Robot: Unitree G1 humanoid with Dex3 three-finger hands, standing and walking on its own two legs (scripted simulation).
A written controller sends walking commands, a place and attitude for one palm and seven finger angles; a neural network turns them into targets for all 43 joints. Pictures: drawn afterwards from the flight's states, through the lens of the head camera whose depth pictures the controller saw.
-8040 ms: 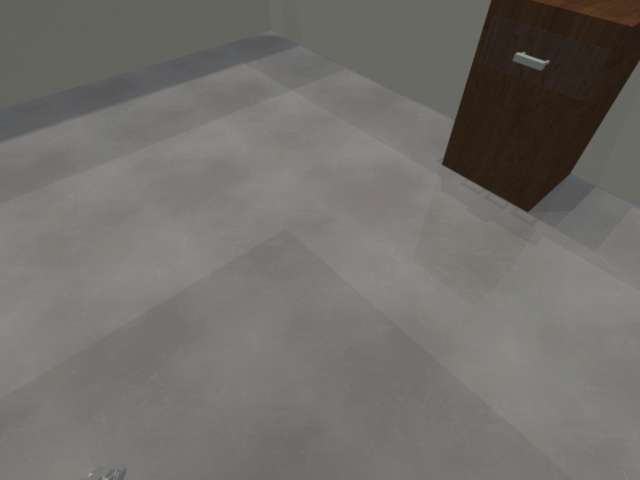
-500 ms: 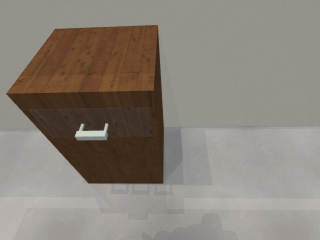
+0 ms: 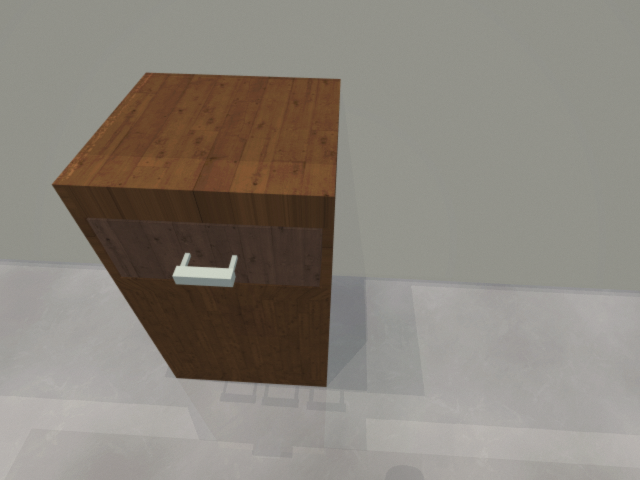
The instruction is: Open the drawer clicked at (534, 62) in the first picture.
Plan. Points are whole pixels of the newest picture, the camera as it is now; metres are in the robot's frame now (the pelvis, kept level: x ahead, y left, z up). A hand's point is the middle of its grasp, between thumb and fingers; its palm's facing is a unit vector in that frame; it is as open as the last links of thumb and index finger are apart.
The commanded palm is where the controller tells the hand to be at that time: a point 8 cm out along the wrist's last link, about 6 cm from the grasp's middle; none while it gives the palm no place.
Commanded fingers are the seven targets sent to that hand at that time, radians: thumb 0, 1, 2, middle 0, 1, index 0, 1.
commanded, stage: come to a stop and stand still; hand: left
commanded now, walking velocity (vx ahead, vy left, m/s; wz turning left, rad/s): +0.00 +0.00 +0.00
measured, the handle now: (207, 267) +0.51 +0.28 -0.13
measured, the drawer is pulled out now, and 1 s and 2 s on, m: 0.00 0.00 0.00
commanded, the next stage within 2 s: look again from close up in 0.22 s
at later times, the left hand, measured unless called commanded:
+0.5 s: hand out of the picture +0.00 +0.17 -0.18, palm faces +0.02 -0.99 -0.17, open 7.4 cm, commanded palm none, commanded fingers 0.00 0.90 0.90 -0.20 -0.30 -0.20 -0.30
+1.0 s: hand out of the picture +0.07 +0.22 -0.13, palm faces -0.11 -0.91 -0.40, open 7.3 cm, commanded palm +0.12 +0.25 -0.06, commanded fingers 0.00 0.76 0.84 -0.21 -0.39 -0.21 -0.39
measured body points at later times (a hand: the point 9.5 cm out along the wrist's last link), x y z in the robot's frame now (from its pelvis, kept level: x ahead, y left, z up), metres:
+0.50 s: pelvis +0.01 +0.01 -0.01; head +0.00 +0.01 +0.44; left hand +0.00 +0.22 -0.17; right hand -0.01 -0.18 -0.17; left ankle -0.02 +0.13 -0.74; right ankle +0.04 -0.08 -0.74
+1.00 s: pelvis +0.00 +0.03 +0.00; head +0.00 +0.02 +0.44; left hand +0.07 +0.27 -0.11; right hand +0.01 -0.19 -0.15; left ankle -0.02 +0.13 -0.74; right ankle +0.04 -0.08 -0.74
